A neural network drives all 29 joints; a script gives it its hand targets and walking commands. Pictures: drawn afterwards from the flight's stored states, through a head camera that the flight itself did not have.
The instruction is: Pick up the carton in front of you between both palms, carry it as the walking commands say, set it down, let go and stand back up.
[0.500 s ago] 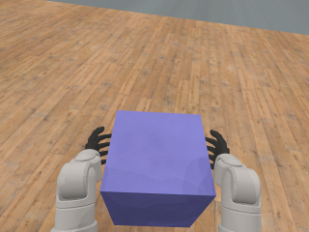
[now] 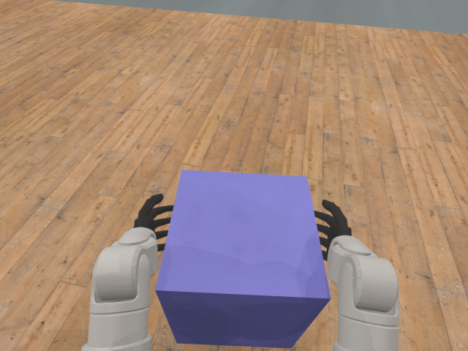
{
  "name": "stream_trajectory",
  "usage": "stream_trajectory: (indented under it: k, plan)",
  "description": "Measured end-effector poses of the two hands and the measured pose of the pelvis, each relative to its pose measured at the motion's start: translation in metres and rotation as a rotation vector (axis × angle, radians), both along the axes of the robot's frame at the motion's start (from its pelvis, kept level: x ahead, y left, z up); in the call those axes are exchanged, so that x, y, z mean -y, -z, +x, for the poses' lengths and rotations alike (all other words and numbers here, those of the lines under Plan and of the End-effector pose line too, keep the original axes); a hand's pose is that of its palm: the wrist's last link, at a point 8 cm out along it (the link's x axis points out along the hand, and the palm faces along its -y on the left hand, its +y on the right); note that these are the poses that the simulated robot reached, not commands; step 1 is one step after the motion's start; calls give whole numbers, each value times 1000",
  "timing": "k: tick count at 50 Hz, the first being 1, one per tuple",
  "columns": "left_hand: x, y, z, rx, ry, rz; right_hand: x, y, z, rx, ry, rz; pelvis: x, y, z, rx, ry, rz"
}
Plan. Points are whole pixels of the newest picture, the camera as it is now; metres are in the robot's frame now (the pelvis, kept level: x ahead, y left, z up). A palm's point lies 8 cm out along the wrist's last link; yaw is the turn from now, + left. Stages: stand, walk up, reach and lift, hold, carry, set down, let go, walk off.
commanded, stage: carry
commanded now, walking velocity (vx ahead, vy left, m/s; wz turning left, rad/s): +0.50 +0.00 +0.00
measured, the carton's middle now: (239, 263) +0.27 +0.00 +0.01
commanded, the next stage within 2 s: none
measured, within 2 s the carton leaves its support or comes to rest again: neither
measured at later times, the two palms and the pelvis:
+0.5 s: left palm (168, 117) +0.59 +0.18 +0.09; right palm (295, 119) +0.59 -0.12 +0.10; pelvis +0.33 +0.04 +0.00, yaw -2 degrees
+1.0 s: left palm (197, 62) +0.92 +0.15 +0.08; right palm (290, 65) +0.92 -0.15 +0.08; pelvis +0.66 +0.00 +0.00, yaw +0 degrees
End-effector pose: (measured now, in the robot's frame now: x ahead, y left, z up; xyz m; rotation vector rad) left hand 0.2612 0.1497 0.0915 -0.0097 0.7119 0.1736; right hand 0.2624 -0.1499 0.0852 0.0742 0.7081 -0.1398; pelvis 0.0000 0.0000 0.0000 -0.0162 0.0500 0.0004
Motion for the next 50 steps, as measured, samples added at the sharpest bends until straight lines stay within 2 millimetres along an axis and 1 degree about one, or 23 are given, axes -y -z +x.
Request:
stream_trajectory:
  k: [2, 5, 8, 12, 15, 18, 21, 23, 24, 26, 28, 30, 33, 38, 40, 42, 45, 48, 50]
  plan:
    - [4, 8, 19, -56, -11, -1, 4, 8, 22, -56, -12, -1, 6, -6, 20, -5, -11, 10]
    - [5, 10, 44, -101, -28, 1, 5, 9, 52, -99, -34, -5, 12, -18, 50, -11, -16, 26]
    - [6, 1, 75, -89, -35, 5, 6, 2, 86, -87, -45, -5, 14, -27, 83, -17, -11, 38]
    - [5, -13, 126, -39, -27, 3, 5, -12, 134, -38, -38, -9, 11, -32, 133, -23, -3, 44]
    - [3, -22, 169, 7, -11, -1, 3, -22, 173, 8, -21, -12, 5, -30, 175, -20, 1, 40]
    - [-4, -26, 217, 45, 5, -10, -4, -29, 216, 46, -4, -19, -5, -24, 220, -14, 4, 30]
    - [-16, -19, 268, 67, 17, -29, -16, -27, 263, 68, 10, -34, -18, -11, 270, -5, 17, 18]
    - [-24, -9, 304, 74, 25, -46, -24, -21, 296, 74, 19, -48, -28, 1, 302, 6, 27, 24]
    - [-28, -3, 320, 57, 26, -56, -28, -18, 311, 58, 22, -57, -32, 3, 315, 5, 32, 33]
    - [-32, 4, 345, 2, 32, -62, -33, -12, 334, 3, 32, -58, -39, -3, 336, -1, 43, 23]
    - [-35, 6, 367, -44, 38, -66, -35, -10, 353, -44, 43, -55, -44, -12, 357, -7, 50, 8]
    - [-36, 5, 389, -64, 49, -65, -37, -12, 372, -64, 51, -58, -47, -20, 377, -12, 50, -4]
    - [-38, -3, 424, -50, 54, -68, -39, -22, 406, -50, 54, -63, -49, -29, 411, -19, 43, -17]
    - [-38, -22, 485, 14, 37, -66, -39, -40, 473, 14, 37, -60, -44, -33, 474, -22, 32, -19]
    - [-36, -26, 511, 33, 26, -62, -36, -43, 502, 33, 25, -57, -39, -31, 503, -20, 28, -15]
    - [-32, -26, 538, 39, 17, -57, -32, -41, 532, 39, 14, -53, -33, -28, 533, -17, 25, -9]
    - [-22, -18, 582, 32, 6, -44, -22, -29, 580, 32, 2, -41, -22, -17, 581, -10, 17, 4]
    - [-9, -3, 630, 23, -7, -25, -9, -8, 631, 23, -11, -22, -7, 0, 633, 6, -4, 13]
    - [-1, 8, 659, -13, -9, -4, -1, 8, 661, -12, -14, 0, 2, 4, 660, 7, -6, -5]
